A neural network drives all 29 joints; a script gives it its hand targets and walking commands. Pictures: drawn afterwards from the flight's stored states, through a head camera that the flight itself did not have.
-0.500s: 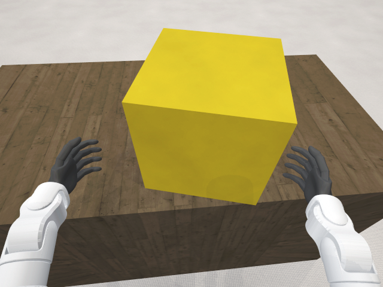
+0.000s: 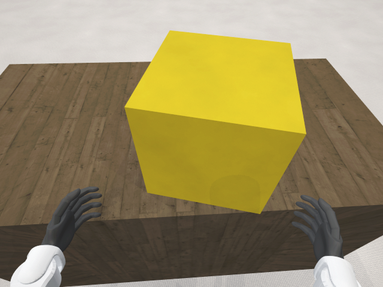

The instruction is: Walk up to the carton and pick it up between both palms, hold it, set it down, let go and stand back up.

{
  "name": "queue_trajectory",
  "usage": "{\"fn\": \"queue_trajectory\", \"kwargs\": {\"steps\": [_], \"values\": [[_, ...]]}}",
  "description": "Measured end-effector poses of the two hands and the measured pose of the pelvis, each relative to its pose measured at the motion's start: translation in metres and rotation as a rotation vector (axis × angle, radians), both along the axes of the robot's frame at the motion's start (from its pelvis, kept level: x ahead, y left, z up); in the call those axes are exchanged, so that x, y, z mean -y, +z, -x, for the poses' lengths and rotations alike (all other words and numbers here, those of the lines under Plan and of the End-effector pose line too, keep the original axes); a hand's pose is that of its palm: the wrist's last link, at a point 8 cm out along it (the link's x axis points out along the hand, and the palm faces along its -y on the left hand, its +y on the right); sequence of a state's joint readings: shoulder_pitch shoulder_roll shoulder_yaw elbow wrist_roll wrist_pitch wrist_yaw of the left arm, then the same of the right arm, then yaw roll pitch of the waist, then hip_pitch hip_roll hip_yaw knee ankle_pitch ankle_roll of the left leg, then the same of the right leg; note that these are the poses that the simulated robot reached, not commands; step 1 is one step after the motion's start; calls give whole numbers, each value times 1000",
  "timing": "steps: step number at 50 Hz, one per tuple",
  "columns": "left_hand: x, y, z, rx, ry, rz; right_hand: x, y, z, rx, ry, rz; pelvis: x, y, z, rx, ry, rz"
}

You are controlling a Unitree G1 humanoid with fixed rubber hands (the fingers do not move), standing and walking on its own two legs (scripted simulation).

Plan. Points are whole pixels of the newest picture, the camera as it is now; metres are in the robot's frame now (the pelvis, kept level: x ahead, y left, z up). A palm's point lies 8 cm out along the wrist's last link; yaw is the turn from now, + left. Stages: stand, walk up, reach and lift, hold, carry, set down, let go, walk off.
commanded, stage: set down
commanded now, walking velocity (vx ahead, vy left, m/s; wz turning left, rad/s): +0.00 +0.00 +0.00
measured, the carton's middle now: (214, 122) +0.45 -0.01 +0.08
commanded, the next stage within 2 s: let go in 1.28 s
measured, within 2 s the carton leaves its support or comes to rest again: neither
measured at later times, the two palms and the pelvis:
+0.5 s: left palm (75, 255) +0.17 +0.26 +0.00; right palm (321, 258) +0.18 -0.21 +0.00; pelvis +0.01 +0.00 +0.00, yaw +0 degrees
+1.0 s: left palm (97, 274) +0.15 +0.23 -0.06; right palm (320, 272) +0.17 -0.23 -0.07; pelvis +0.01 -0.02 +0.00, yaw +0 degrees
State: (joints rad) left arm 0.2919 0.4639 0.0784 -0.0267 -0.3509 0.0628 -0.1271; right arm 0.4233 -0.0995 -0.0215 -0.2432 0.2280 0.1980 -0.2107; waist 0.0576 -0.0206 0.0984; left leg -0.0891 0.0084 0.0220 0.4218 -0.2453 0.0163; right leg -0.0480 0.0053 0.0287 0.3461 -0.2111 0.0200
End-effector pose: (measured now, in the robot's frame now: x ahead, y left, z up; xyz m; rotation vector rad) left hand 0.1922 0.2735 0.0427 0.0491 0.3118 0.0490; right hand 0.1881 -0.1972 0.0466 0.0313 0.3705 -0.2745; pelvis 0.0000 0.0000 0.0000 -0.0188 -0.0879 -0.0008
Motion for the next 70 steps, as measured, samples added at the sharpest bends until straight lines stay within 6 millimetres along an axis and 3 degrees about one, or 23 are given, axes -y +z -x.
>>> {"fn": "queue_trajectory", "kwargs": {"steps": [9, 19, 32, 44, 60, 70], "values": [[0, -19, 16, -52, 11, 4, -1, -19, 4, -44, 10, 11, -1, -1, -2, 10, 2, 5], [10, -34, 21, -120, 26, 1, 6, -36, 1, -88, 41, 21, 0, 0, -5, 11, 2, 5], [26, -59, 30, -243, 46, -25, 16, -67, 14, -159, 76, 29, 8, 1, -7, 13, 0, -3], [38, -94, 41, -411, 81, -64, 30, -102, 16, -251, 136, 56, 18, 0, -5, 7, -5, -12], [69, -123, 45, -535, 83, -80, 42, -130, 25, -345, 209, 92, 30, 0, -9, 5, 1, -18], [82, -129, 37, -538, 77, -85, 54, -131, 29, -356, 226, 125, 34, 0, -10, -1, -1, -21]]}}
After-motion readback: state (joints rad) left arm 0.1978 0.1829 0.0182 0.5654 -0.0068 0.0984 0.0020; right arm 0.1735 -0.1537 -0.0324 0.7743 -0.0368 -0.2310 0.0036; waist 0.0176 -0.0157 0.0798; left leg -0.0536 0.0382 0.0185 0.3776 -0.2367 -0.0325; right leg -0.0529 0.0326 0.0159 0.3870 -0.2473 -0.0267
